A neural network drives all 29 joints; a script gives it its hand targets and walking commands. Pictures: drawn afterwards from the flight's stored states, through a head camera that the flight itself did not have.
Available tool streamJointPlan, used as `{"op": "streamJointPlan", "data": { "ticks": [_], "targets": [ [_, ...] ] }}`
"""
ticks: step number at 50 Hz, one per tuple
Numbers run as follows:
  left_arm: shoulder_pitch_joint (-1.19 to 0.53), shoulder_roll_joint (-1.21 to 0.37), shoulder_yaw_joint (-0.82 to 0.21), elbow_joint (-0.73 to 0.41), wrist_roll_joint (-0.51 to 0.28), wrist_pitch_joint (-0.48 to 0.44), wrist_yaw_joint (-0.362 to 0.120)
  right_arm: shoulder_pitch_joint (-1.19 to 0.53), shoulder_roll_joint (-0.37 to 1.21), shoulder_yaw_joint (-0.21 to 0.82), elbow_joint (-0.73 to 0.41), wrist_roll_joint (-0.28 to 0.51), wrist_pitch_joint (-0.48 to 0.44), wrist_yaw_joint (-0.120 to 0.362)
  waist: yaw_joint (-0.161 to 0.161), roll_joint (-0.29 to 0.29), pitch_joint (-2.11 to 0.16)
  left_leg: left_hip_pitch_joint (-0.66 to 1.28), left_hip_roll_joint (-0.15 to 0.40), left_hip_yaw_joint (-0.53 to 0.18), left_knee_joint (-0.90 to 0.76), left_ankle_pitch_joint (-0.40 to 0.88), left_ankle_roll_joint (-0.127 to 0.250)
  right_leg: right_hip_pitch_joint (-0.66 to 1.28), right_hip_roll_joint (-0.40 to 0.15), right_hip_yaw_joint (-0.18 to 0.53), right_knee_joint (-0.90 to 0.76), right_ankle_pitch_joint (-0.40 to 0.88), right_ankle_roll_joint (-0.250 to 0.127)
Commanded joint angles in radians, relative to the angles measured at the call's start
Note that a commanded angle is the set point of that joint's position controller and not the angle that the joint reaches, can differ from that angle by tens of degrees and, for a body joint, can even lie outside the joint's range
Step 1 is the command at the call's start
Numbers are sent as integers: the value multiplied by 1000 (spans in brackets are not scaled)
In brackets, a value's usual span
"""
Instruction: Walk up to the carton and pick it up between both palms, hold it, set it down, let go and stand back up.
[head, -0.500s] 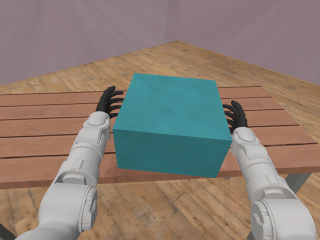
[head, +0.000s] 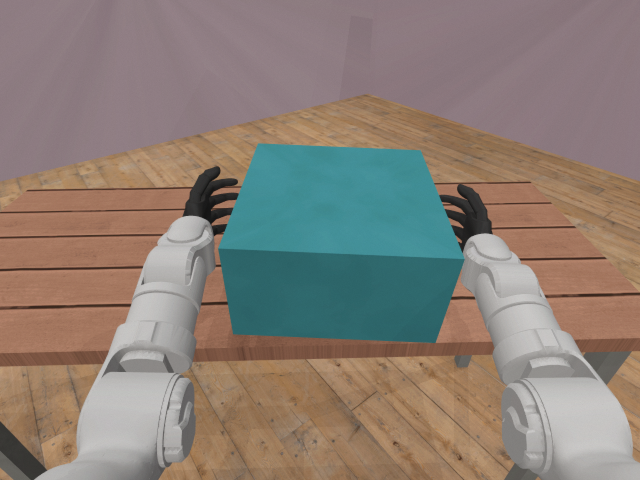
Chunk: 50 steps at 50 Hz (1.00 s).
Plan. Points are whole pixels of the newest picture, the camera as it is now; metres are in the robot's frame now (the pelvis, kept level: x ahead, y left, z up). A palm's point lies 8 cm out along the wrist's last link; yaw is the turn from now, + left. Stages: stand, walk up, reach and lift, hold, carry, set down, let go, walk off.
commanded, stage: reach and lift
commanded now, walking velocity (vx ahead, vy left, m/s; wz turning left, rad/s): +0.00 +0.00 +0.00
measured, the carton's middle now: (337, 232) +0.44 +0.00 +0.15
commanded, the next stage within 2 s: hold in 1.16 s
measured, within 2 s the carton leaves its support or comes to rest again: neither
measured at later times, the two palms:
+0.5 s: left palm (193, 221) +0.38 +0.19 +0.21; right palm (471, 232) +0.38 -0.18 +0.19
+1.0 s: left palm (183, 214) +0.37 +0.19 +0.23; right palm (473, 222) +0.37 -0.17 +0.21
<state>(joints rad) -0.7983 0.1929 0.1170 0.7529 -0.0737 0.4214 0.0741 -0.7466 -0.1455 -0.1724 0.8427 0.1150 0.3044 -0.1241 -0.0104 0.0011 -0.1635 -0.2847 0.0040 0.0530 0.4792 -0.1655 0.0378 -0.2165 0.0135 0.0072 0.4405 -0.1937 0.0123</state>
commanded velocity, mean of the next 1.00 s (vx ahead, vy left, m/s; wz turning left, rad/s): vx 0.00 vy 0.00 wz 0.00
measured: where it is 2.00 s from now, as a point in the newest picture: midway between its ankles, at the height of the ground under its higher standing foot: outside the picture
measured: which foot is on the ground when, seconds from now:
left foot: down 0.00-1.00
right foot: down 0.00-1.00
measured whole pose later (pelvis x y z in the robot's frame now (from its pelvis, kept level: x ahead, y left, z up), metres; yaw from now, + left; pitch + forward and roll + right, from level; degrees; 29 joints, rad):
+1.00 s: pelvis +0.00 +0.00 +0.00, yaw +0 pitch -3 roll -1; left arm -0.79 0.19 0.17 0.59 -0.05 0.59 0.08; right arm -0.81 -0.16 -0.16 0.81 0.14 0.41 -0.12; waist 0.00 0.00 -0.16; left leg -0.26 0.00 0.05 0.47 -0.16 0.04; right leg -0.20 0.01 0.01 0.44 -0.19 0.01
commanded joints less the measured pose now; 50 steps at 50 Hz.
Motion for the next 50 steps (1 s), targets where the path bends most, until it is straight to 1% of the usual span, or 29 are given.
{"op": "streamJointPlan", "data": {
  "ticks": [1,3,5,6,8,10,12,16,17,20,22,24,27,28,30,31,32,33,34,36,38,39,42,43,45,46,48,49,50],
  "targets": [
    [-794,-808,-300,-364,-51,-7,-111,-1165,621,425,-487,215,-80,177,55,-10,-451,363,1,-103,-156,245,-48,51,61,-36,-171,147,-23],
    [-794,-794,-265,-303,-9,11,-113,-1124,583,361,-363,185,-62,178,26,20,-348,341,4,-109,-174,179,-53,30,71,-45,-175,77,-24],
    [-803,-802,-291,-348,-28,22,-112,-1137,599,386,-405,212,-56,181,34,13,-376,335,7,-103,-180,188,-51,51,70,-38,-175,96,-26],
    [-812,-791,-293,-320,-34,31,-122,-1177,572,356,-400,191,-65,181,13,5,-352,321,10,-110,-179,158,-51,41,63,-35,-183,68,-28],
    [-814,-800,-288,-294,-27,34,-122,-1203,572,340,-397,188,-68,187,15,11,-364,302,16,-116,-198,89,-50,47,66,-38,-178,33,-34],
    [-831,-775,-280,-300,-20,37,-131,-1123,559,310,-329,157,-50,188,-8,18,-308,304,23,-112,-217,64,-50,46,64,-45,-177,26,-32],
    [-837,-783,-291,-348,-25,39,-124,-1138,570,335,-356,175,-51,192,8,15,-358,325,17,-115,-202,125,-53,51,66,-44,-176,61,-31],
    [-872,-767,-285,-324,-33,46,-123,-1173,584,336,-336,172,-47,192,3,-5,-323,277,18,-116,-218,60,-42,55,64,-40,-179,22,-28],
    [-843,-758,-259,-313,-21,48,-127,-1175,593,333,-360,189,-53,195,22,-1,-344,283,15,-111,-218,58,-40,50,66,-46,-178,26,-33],
    [-833,-779,-302,-390,-44,47,-111,-1167,611,379,-442,212,-50,189,29,15,-450,357,12,-114,-175,227,-58,65,68,-41,-176,125,-34],
    [-877,-761,-276,-351,-38,50,-116,-1217,593,361,-407,195,-50,183,19,12,-370,307,6,-109,-184,103,-46,51,61,-30,-183,32,-34],
    [-866,-776,-297,-409,-54,53,-109,-1209,622,387,-451,223,-56,188,45,18,-440,339,4,-104,-180,178,-44,74,64,-36,-167,101,-32],
    [-880,-788,-316,-441,-67,56,-105,-1220,613,401,-479,238,-46,180,22,20,-490,365,-4,-108,-160,215,-52,69,72,-39,-163,135,-26],
    [-844,-774,-292,-383,-57,68,-103,-1227,602,394,-468,226,-38,179,43,3,-423,337,0,-106,-166,173,-43,46,66,-33,-178,82,-27],
    [-760,-764,-282,-400,-43,83,-107,-1177,596,416,-494,241,-34,172,41,-12,-435,361,-2,-103,-156,268,-52,88,75,-38,-175,169,-26],
    [-811,-757,-278,-410,-40,84,-112,-1179,592,395,-450,228,-25,169,28,-8,-431,353,-1,-102,-156,222,-51,75,74,-39,-177,119,-27],
    [-803,-759,-291,-428,-58,87,-115,-1190,585,405,-500,233,-29,168,23,-14,-456,370,2,-107,-157,247,-53,76,77,-41,-170,135,-28],
    [-782,-740,-261,-404,-29,100,-114,-1149,577,402,-444,237,-13,164,39,11,-411,360,0,-99,-154,250,-51,59,70,-32,-182,132,-24],
    [-775,-749,-270,-404,-45,107,-118,-1194,577,409,-508,240,-20,162,32,-24,-416,362,-1,-99,-162,229,-42,88,71,-29,-183,130,-25],
    [-785,-729,-246,-357,-21,113,-125,-1172,561,371,-412,224,-6,161,21,9,-334,309,2,-99,-177,148,-40,69,67,-24,-186,80,-28],
    [-807,-738,-272,-447,-27,114,-127,-1136,577,396,-424,241,0,165,21,30,-392,333,2,-98,-165,217,-45,84,72,-27,-171,123,-25],
    [-799,-728,-252,-408,-30,120,-132,-1161,572,385,-446,237,3,162,22,-5,-370,317,1,-96,-169,188,-38,86,68,-25,-178,115,-23],
    [-794,-745,-268,-367,-38,129,-140,-1209,568,367,-486,229,2,157,4,-3,-375,297,1,-103,-180,122,-34,76,68,-24,-185,80,-26],
    [-839,-743,-292,-421,-60,122,-141,-1193,592,366,-485,224,7,156,-6,5,-391,301,5,-104,-181,145,-39,72,63,-22,-179,109,-26],
    [-864,-746,-273,-388,-55,120,-143,-1219,594,352,-465,220,8,158,6,-4,-370,263,4,-101,-197,51,-26,63,60,-21,-184,34,-26],
    [-851,-749,-296,-408,-68,123,-140,-1244,606,375,-530,236,3,156,6,1,-420,282,2,-104,-184,88,-23,78,60,-17,-180,76,-26],
    [-810,-714,-253,-364,-31,138,-139,-1190,595,377,-460,234,25,154,11,-16,-323,254,-3,-94,-196,78,-19,72,57,-17,-185,67,-20],
    [-853,-749,-312,-508,-69,125,-137,-1200,638,424,-571,269,13,151,10,9,-465,298,-7,-95,-167,178,-30,125,63,-13,-164,171,-19],
    [-811,-724,-249,-385,-41,141,-136,-1211,604,394,-512,253,36,145,20,-9,-351,267,-10,-96,-184,122,-24,74,64,-16,-187,90,-18]
  ]
}}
